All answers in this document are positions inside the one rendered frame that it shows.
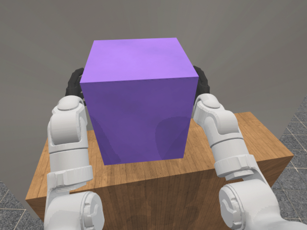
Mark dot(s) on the carton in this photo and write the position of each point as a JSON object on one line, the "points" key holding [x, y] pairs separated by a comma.
{"points": [[139, 94]]}

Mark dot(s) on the left robot hand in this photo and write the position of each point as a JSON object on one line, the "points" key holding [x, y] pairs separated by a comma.
{"points": [[74, 87]]}

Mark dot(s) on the right robot hand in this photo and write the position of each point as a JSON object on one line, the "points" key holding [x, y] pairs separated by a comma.
{"points": [[202, 86]]}

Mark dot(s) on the pedestal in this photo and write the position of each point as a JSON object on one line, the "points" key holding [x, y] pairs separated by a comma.
{"points": [[175, 194]]}

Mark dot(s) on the robot left forearm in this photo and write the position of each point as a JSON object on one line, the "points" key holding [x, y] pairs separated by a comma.
{"points": [[67, 146]]}

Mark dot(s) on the right robot upper arm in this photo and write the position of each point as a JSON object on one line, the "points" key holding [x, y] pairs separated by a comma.
{"points": [[251, 205]]}

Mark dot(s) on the robot right forearm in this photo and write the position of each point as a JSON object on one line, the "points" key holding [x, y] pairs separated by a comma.
{"points": [[232, 159]]}

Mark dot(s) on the left robot upper arm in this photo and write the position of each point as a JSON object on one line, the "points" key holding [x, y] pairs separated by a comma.
{"points": [[79, 211]]}

